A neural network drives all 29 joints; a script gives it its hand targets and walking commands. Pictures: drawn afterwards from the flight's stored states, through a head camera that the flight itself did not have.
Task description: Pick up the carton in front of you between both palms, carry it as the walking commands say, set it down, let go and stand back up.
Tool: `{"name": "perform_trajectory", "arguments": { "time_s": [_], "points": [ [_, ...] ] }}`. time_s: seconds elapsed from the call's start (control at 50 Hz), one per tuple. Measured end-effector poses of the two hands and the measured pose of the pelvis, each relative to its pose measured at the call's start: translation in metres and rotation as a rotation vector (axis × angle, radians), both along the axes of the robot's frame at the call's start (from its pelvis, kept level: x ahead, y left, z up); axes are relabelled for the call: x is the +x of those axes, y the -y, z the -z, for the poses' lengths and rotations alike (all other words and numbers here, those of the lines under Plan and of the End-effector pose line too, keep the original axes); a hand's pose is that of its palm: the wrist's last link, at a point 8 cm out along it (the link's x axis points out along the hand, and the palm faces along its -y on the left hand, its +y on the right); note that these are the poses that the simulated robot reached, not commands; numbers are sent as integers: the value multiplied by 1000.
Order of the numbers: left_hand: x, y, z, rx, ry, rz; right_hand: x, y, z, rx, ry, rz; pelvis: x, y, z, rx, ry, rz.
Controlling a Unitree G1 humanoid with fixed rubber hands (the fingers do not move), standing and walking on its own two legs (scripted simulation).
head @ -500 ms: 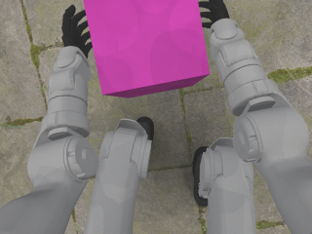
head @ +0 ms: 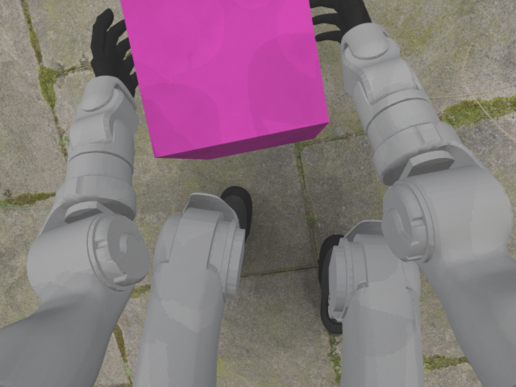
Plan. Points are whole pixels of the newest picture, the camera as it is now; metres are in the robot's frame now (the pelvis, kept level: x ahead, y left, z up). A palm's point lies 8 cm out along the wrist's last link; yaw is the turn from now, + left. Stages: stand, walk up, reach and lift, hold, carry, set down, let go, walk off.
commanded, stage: set down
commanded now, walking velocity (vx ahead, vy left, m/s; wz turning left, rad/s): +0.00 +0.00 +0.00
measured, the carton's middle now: (240, 81) +0.48 +0.12 -0.25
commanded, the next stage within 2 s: let go in 1.52 s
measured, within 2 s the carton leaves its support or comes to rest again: rests again in 0.20 s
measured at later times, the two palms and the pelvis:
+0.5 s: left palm (109, 97) +0.43 +0.30 -0.18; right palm (392, 21) +0.56 -0.07 -0.18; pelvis -0.01 +0.01 +0.00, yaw +0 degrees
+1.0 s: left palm (8, 72) +0.44 +0.30 -0.03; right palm out of the picture +0.58 -0.06 -0.02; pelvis +0.01 +0.02 +0.09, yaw +0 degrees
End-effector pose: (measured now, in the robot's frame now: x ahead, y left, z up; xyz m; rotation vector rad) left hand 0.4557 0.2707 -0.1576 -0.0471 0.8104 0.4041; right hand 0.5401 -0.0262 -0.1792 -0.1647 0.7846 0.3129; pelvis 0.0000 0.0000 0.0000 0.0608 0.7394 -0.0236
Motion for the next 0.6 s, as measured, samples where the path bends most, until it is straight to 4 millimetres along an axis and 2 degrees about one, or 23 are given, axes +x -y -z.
{"name": "perform_trajectory", "arguments": {
  "time_s": [0.24, 0.38, 0.44, 0.52, 0.6],
  "points": [
    [-7, -4, 10, 0, -3, -15, 2, -1, 4, 11, 55, -24, -4, -4, 3, -1, 45, -7],
    [-24, -14, 24, 30, -37, -53, 8, 42, 14, -62, 73, 52, -5, -10, 1, 0, 53, -14],
    [-26, -20, 26, 33, -25, -63, 11, 51, 12, -70, 80, 54, -5, -12, 1, -4, 47, -12],
    [-22, -26, 21, 40, 16, -69, 17, 43, 2, -48, 112, 46, -5, -14, 0, -9, 39, -8],
    [-17, -30, 5, 47, 80, -73, 23, 29, -17, -32, 164, 42, -6, -18, -3, -15, 33, -18]
  ]
}}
